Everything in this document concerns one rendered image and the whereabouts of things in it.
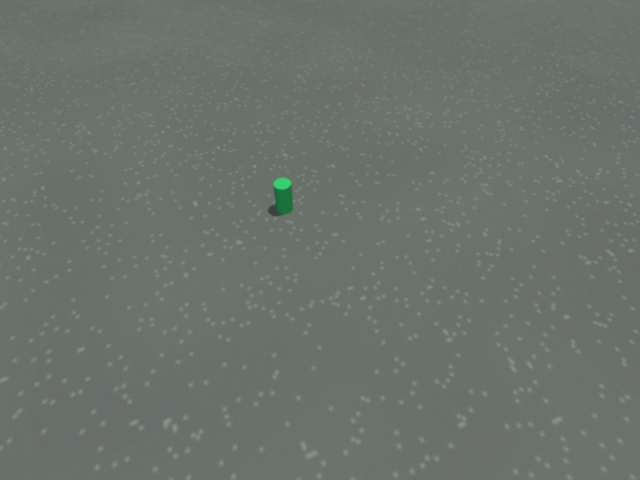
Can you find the can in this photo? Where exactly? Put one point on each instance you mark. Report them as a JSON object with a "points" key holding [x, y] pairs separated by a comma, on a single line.
{"points": [[283, 195]]}

